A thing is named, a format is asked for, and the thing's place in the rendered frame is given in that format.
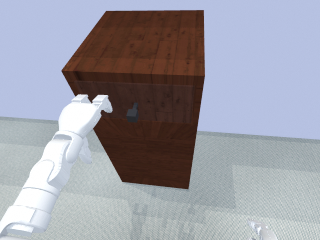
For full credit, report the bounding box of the robot right hand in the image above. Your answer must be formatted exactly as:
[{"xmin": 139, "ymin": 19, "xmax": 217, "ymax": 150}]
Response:
[{"xmin": 246, "ymin": 218, "xmax": 278, "ymax": 240}]

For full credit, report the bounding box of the cabinet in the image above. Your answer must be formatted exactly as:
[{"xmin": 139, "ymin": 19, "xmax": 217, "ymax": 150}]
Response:
[{"xmin": 61, "ymin": 10, "xmax": 205, "ymax": 189}]

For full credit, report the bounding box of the robot left forearm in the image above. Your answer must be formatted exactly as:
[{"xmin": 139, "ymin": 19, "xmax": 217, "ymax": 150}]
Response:
[{"xmin": 0, "ymin": 130, "xmax": 84, "ymax": 237}]

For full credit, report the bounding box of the robot left hand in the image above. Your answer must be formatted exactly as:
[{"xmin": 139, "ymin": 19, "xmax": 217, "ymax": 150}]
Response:
[{"xmin": 58, "ymin": 94, "xmax": 113, "ymax": 164}]

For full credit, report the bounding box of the drawer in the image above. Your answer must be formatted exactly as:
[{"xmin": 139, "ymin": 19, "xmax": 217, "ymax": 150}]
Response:
[{"xmin": 74, "ymin": 80, "xmax": 195, "ymax": 124}]

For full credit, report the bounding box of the handle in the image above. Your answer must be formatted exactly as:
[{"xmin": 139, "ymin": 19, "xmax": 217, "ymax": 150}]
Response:
[{"xmin": 126, "ymin": 102, "xmax": 139, "ymax": 123}]

